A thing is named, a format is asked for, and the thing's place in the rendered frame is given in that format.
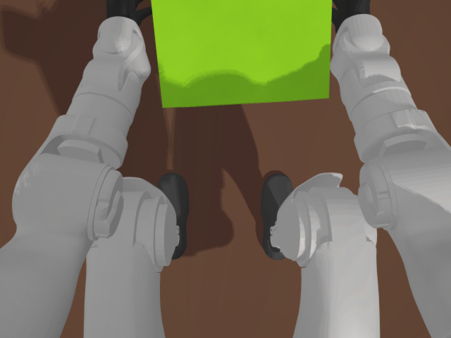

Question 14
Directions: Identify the carton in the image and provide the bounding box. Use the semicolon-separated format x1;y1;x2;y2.
151;0;332;108

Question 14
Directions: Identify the robot right upper arm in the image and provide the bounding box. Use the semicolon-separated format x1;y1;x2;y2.
358;146;451;338

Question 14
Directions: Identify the right robot shin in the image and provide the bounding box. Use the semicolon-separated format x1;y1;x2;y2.
270;173;377;259

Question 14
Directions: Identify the robot left forearm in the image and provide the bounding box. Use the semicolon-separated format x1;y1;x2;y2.
12;16;151;223

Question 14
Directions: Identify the robot left hand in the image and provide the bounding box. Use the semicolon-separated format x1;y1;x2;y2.
106;0;152;26

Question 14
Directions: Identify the robot left upper arm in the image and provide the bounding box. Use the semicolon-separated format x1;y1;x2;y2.
0;153;124;338

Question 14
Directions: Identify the right robot thigh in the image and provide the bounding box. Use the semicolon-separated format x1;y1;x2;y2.
285;187;380;338

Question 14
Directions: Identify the robot right forearm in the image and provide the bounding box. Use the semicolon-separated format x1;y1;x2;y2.
330;14;451;163

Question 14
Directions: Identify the robot right hand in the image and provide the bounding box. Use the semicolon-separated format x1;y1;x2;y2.
331;0;371;34

